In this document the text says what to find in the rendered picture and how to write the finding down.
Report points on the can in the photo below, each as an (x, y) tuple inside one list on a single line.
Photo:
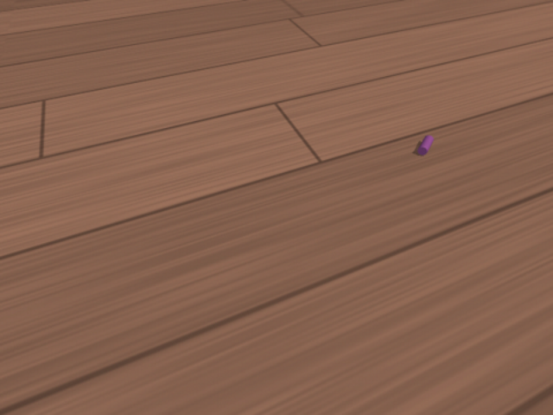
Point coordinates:
[(425, 145)]

